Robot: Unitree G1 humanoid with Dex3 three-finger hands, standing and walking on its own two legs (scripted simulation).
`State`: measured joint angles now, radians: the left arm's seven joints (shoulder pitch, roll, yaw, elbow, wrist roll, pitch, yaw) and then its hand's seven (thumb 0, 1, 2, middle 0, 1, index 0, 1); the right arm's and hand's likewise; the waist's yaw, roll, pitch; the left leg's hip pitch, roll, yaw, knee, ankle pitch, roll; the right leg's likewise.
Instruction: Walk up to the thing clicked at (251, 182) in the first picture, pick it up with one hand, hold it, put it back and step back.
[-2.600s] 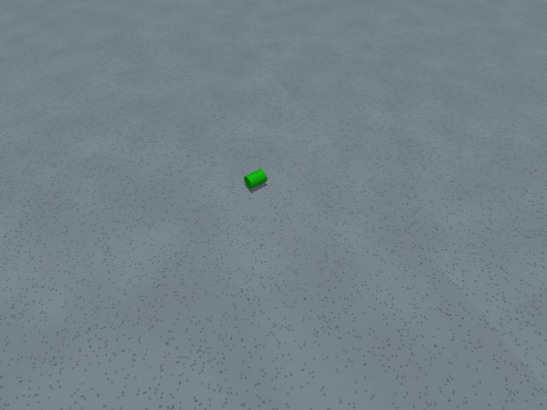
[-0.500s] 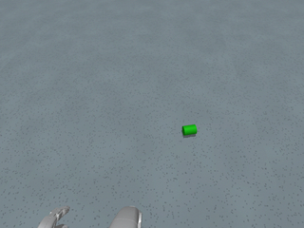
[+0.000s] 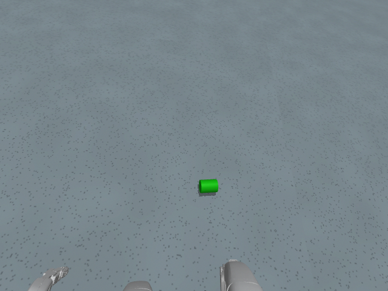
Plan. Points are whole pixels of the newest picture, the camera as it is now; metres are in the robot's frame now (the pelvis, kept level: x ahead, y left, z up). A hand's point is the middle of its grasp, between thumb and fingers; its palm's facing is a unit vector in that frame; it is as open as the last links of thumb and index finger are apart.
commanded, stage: walk up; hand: left
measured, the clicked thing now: (208, 186) +0.71 -0.13 -0.72
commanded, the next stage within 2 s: none
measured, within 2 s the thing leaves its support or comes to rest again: neither
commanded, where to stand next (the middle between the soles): +0.37 -0.43 m, yaw +9 degrees
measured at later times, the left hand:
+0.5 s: hand out of the picture +0.11 +0.11 -0.15, palm faces +0.08 -0.94 -0.34, open 7.4 cm
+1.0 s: hand (216, 241) +0.25 -0.05 -0.16, palm faces +0.03 -0.92 -0.39, open 7.4 cm
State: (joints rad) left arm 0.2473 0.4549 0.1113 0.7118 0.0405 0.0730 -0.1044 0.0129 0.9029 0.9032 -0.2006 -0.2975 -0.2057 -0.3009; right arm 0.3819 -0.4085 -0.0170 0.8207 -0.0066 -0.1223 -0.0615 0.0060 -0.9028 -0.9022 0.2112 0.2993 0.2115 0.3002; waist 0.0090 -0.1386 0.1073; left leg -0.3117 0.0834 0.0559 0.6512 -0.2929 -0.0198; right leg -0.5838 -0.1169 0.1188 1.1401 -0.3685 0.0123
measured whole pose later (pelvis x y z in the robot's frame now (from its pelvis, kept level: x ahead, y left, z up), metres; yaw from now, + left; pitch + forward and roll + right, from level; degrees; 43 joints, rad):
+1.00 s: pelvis +0.19 -0.36 -0.03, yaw +4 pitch -2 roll +0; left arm 0.28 0.48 0.14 0.77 0.06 0.06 -0.11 0.01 0.90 0.90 -0.20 -0.30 -0.20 -0.30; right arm 0.36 -0.53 -0.08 0.92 -0.04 -0.06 -0.07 0.01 -0.90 -0.90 0.21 0.30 0.21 0.30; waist 0.00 -0.04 0.05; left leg -0.43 0.21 -0.08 0.92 -0.51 0.03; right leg -0.46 -0.09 -0.01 0.88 -0.39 0.04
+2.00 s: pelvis +0.31 -0.48 -0.01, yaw +11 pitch -1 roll +0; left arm 0.26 0.44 0.05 0.87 0.04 -0.04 0.03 0.01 0.90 0.90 -0.21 -0.30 -0.21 -0.30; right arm 0.22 -0.46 -0.08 0.93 -0.02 0.06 0.05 0.01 -0.91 -0.90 0.20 0.30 0.20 0.30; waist 0.03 0.07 0.11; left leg -0.40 0.05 -0.04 0.86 -0.49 0.00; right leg -0.41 -0.11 -0.02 0.75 -0.32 0.04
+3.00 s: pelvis +0.33 -0.45 +0.02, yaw +10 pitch -2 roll +0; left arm 0.08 0.35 -0.01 1.15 0.01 -0.02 -0.01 0.01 0.90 0.90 -0.20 -0.30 -0.21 -0.30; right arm 0.07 -0.37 -0.01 1.16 0.00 0.00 0.02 0.01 -0.91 -0.90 0.20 0.30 0.21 0.30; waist 0.00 0.01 0.06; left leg -0.11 0.01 0.02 0.37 -0.22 -0.01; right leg -0.18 -0.05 0.00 0.38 -0.17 0.04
